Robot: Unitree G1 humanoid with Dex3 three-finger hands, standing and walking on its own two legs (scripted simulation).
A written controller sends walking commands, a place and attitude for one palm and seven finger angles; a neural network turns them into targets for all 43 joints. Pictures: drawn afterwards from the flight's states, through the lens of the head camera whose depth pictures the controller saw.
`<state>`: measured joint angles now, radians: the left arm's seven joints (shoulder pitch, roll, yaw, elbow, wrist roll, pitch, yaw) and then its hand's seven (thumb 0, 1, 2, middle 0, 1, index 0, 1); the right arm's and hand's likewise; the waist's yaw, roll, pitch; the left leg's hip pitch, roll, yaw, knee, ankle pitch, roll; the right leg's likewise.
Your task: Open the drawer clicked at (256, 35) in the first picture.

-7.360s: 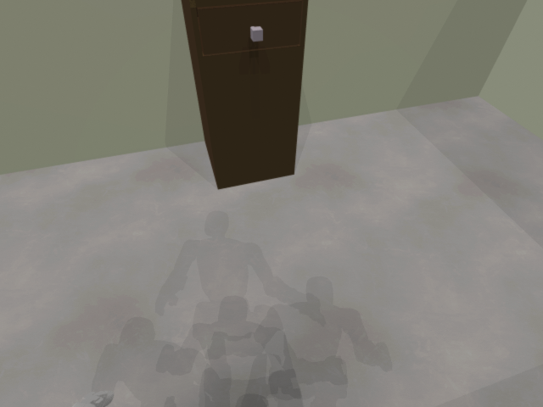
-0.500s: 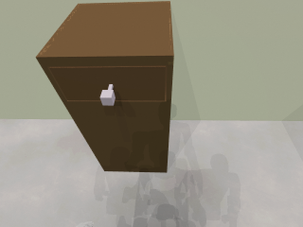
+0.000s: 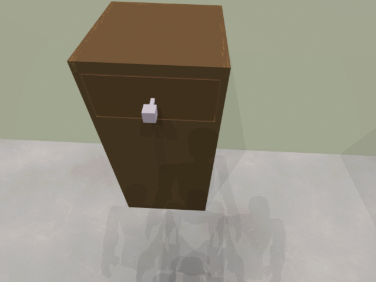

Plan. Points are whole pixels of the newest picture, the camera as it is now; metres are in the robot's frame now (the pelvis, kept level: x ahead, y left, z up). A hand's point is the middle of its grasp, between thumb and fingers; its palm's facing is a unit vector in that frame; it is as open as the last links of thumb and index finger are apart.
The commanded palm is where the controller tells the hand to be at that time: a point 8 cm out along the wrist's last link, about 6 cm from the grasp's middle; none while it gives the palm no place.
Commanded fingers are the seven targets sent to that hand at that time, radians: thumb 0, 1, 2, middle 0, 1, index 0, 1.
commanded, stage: come to a stop and stand still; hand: left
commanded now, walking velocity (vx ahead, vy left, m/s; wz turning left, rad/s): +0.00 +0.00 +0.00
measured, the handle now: (150, 108) +0.56 +0.15 +0.03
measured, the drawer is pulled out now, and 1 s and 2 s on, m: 0.00 0.00 0.00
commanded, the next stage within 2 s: look again from close up in 0.56 s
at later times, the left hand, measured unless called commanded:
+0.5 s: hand out of the picture -0.05 +0.12 -0.17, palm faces +0.05 -0.99 -0.15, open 7.4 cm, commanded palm none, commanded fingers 0.00 0.90 0.90 -0.20 -0.30 -0.20 -0.30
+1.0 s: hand out of the picture +0.00 +0.17 -0.17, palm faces +0.04 -0.98 -0.21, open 7.3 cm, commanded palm none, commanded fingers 0.00 0.90 0.90 -0.20 -0.30 -0.20 -0.30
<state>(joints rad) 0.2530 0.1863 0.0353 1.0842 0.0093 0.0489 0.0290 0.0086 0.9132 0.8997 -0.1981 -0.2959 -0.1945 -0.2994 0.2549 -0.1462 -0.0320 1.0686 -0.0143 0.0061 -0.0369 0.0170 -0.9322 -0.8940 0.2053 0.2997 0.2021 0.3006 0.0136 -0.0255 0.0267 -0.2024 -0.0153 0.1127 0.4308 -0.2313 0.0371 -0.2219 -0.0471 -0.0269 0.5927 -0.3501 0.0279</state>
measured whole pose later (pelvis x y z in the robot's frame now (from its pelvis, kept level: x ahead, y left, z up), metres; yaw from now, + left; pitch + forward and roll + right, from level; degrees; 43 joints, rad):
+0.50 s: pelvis -0.03 -0.03 +0.00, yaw +1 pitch -2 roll +0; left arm 0.32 0.10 -0.01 1.15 0.00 0.01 0.03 0.01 0.92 0.90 -0.20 -0.30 -0.20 -0.30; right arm 0.34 -0.12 -0.01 1.17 -0.01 0.02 -0.03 0.01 -0.91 -0.89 0.20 0.30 0.20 0.30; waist -0.01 0.00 0.03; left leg -0.20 0.05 0.08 0.40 -0.17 -0.02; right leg -0.14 0.02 -0.07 0.42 -0.25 -0.05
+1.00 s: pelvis -0.01 +0.00 +0.00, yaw +0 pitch -1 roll +0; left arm 0.30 0.14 0.00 1.08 0.01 -0.02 0.04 0.01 0.92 0.90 -0.20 -0.30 -0.20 -0.30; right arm 0.34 -0.14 0.01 1.09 -0.02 -0.02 -0.02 0.02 -0.93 -0.89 0.20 0.30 0.20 0.30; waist -0.01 0.02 -0.01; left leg -0.24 0.01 0.07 0.53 -0.28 0.02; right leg -0.18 -0.01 -0.05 0.52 -0.33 -0.01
